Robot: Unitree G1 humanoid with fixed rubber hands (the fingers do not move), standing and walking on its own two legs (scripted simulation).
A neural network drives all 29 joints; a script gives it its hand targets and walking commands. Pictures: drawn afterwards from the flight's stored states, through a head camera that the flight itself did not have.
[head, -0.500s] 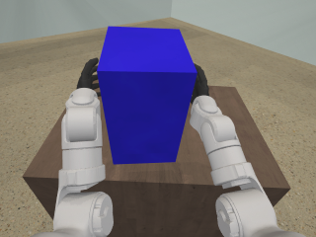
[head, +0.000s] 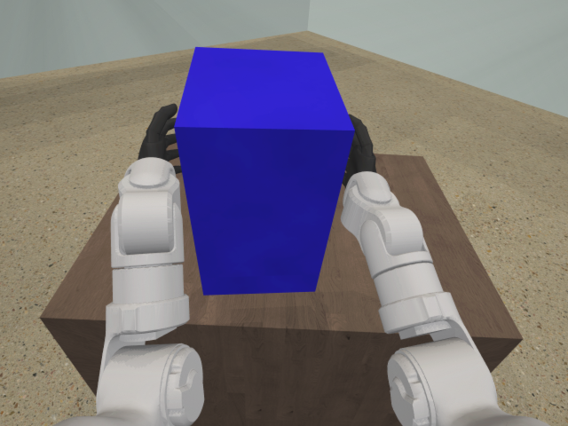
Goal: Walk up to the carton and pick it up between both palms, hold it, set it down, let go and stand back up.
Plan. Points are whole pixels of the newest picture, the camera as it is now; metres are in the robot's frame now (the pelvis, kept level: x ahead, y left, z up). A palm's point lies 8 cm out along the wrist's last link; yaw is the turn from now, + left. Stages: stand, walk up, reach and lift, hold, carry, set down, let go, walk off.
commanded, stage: hold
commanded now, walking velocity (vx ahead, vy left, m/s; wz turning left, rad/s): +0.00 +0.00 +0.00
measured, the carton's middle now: (260, 179) +0.39 +0.01 +0.20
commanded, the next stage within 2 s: set down in 0.50 s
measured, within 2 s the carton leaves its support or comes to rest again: neither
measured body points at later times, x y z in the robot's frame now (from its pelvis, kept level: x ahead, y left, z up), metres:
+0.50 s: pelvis +0.00 +0.00 +0.00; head -0.05 +0.02 +0.45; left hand +0.37 +0.14 +0.24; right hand +0.37 -0.12 +0.22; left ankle +0.03 +0.12 -0.74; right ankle +0.03 -0.07 -0.74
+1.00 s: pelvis +0.01 +0.00 +0.00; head -0.03 +0.03 +0.45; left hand +0.40 +0.13 +0.22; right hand +0.38 -0.13 +0.19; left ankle +0.03 +0.12 -0.74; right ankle +0.03 -0.07 -0.74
